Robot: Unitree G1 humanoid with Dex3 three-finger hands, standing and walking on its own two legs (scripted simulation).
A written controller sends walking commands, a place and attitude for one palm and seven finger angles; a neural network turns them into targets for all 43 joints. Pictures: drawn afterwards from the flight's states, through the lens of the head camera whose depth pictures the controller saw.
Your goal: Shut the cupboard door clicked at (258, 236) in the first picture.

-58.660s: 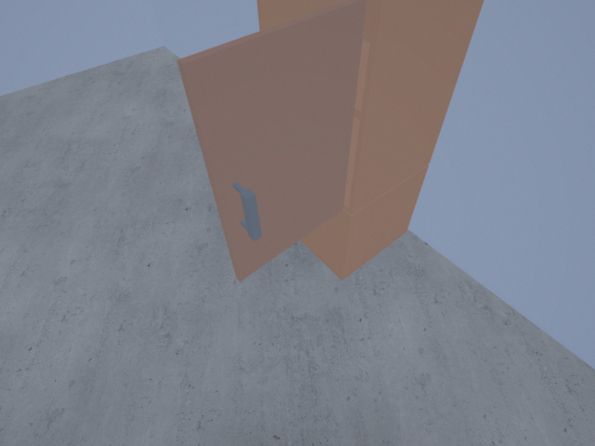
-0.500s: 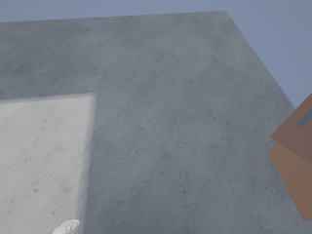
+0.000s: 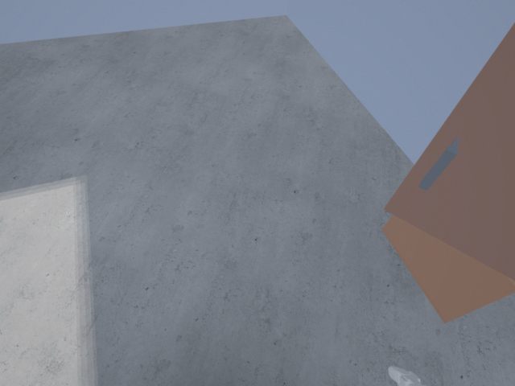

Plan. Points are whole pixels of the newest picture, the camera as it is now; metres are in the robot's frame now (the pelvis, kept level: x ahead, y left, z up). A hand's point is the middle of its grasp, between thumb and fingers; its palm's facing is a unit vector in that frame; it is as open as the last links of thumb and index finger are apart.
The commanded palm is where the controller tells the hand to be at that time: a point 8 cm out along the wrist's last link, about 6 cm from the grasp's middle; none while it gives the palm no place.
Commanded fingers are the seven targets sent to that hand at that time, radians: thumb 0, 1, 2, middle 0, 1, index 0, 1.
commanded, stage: turn to face it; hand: left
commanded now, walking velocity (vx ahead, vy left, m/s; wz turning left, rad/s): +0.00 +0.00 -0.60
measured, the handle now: (439, 164) +0.63 -0.39 -0.07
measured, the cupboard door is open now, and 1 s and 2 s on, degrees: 35 35 35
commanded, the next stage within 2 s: take the last steps up to it in 0.80 s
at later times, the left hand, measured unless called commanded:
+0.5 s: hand (196, 353) +0.18 +0.12 -0.14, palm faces -0.28 -0.91 -0.31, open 7.4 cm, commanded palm none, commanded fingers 0.00 0.90 0.90 -0.20 -0.30 -0.20 -0.30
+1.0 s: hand (191, 360) +0.18 +0.13 -0.17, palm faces -0.39 -0.90 -0.19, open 7.4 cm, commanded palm none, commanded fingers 0.00 0.90 0.90 -0.20 -0.30 -0.20 -0.30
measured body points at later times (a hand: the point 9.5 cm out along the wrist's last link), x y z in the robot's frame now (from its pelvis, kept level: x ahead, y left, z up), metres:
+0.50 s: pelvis +0.01 -0.05 +0.00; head +0.04 -0.10 +0.45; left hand +0.20 +0.16 -0.11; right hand -0.03 -0.32 -0.16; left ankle +0.01 +0.11 -0.65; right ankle -0.01 -0.14 -0.73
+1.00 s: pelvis +0.05 -0.04 +0.01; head +0.09 -0.02 +0.46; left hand +0.20 +0.17 -0.15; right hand +0.01 -0.28 -0.12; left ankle +0.09 +0.06 -0.73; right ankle -0.04 -0.13 -0.67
